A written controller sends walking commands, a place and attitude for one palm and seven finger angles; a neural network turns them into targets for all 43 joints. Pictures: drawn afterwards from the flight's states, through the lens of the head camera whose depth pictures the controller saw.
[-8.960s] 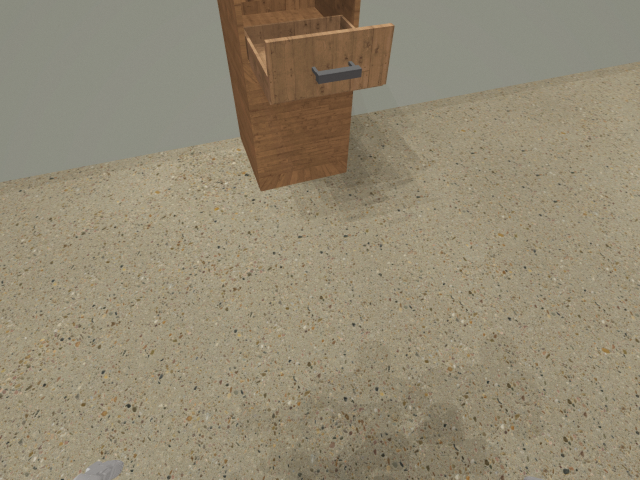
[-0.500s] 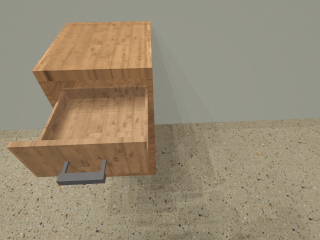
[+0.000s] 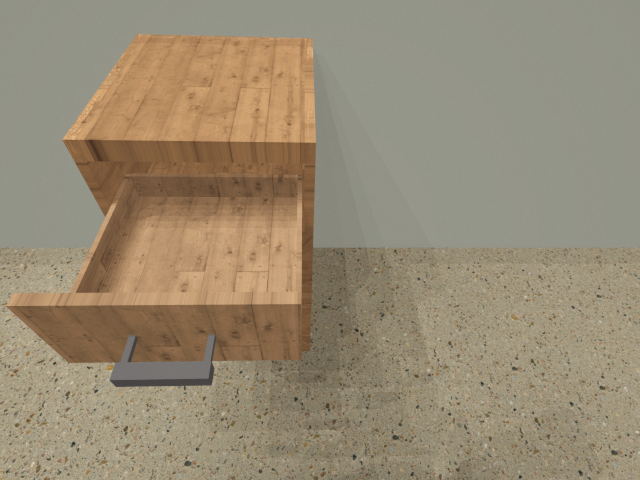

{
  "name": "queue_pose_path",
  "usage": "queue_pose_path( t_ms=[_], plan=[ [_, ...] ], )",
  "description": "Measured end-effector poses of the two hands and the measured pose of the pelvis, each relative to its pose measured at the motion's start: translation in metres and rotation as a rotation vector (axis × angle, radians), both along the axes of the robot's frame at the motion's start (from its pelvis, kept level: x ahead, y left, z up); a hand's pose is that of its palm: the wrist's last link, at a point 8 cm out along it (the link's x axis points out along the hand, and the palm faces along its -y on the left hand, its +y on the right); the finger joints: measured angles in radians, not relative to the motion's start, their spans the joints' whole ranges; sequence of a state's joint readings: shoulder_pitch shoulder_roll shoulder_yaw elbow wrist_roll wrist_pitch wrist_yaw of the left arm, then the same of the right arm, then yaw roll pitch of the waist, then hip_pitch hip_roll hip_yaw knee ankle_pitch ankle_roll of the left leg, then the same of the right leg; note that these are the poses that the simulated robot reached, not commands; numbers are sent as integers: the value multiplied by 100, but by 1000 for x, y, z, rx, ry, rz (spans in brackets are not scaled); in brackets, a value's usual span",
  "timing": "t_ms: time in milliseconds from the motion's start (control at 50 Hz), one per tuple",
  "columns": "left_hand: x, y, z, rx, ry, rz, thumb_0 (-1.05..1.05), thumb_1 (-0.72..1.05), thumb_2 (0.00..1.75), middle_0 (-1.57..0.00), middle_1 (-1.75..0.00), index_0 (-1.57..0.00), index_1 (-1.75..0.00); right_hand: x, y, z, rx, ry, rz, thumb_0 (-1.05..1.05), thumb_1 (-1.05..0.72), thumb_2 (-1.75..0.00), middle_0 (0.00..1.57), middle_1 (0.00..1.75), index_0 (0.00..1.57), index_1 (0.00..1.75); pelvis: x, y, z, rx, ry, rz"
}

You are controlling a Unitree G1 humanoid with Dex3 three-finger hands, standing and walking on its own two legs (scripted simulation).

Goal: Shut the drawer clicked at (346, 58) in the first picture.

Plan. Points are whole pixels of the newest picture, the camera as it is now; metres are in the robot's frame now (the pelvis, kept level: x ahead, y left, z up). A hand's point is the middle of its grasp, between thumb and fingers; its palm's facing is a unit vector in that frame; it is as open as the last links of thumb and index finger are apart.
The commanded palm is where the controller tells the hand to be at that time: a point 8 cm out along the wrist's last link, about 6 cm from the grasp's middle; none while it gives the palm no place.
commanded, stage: come to a stop and stand still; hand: left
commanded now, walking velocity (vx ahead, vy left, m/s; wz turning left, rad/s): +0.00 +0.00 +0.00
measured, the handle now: (167, 358) +0.29 +0.24 -0.07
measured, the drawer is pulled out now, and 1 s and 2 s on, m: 0.30 0.30 0.27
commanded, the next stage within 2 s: look again from close up in 0.38 s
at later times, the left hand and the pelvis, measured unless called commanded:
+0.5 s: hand out of the picture +0.00 +0.18 -0.18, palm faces +0.02 -0.98 -0.20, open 7.4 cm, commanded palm none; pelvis +0.02 +0.01 +0.00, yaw +0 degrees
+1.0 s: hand out of the picture -0.01 +0.17 -0.17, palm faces +0.03 -0.98 -0.19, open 7.4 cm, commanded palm none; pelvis +0.02 +0.00 +0.00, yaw +0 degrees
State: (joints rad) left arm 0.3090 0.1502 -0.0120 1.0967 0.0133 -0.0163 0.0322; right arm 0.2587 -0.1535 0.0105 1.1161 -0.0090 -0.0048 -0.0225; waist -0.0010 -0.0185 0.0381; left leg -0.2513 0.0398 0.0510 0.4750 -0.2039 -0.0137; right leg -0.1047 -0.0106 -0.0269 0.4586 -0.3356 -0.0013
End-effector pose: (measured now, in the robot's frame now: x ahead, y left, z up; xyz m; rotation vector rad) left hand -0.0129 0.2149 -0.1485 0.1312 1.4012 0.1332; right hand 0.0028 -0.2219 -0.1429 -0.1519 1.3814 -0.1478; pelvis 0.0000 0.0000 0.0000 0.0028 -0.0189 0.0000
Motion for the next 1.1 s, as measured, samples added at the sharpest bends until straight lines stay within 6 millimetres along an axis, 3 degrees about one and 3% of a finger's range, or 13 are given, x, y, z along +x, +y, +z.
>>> queue_pose_path(
  t_ms=[160, 320, 800, 1100],
  plan=[
    [0, 4, 0, 0, 21, 9, 1, 90, 90, -20, -30, -20, -30, 34, -3, 5, -18, -60, 25, 1, -92, -90, 20, 30, 20, 30, 9, 4, 1, 4, 3, -1],
    [4, 13, 2, 18, 22, 11, 1, 90, 90, -20, -30, -20, -30, 47, 1, 5, -16, -72, 33, 1, -92, -90, 20, 30, 20, 30, 15, 6, 2, 7, 4, -1],
    [9, 10, 7, 25, 26, 7, 1, 90, 90, -20, -30, -20, -30, 12, 7, -1, 16, 21, 3, 1, -91, -90, 20, 30, 20, 30, 20, 5, 3, 14, 3, -4],
    [-4, -5, 6, 20, 37, 21, 1, 90, 90, -20, -30, -20, -30, 10, 0, -2, 17, 23, 8, 1, -92, -90, 20, 30, 20, 30, 18, -3, 3, 5, 5, 3]
  ],
)
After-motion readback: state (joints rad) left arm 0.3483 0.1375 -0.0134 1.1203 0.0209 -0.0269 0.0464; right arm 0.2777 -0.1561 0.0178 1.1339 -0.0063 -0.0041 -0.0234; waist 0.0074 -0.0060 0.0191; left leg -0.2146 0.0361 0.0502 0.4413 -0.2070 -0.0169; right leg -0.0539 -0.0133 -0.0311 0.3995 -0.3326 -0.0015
